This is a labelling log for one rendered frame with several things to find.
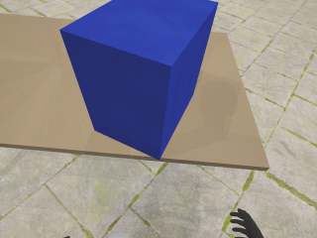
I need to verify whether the carton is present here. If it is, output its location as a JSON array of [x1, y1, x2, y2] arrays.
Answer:
[[59, 0, 218, 160]]

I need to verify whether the robot right hand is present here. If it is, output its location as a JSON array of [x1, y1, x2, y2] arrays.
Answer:
[[230, 208, 264, 238]]

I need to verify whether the table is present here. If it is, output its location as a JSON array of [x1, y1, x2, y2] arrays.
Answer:
[[0, 13, 270, 172]]

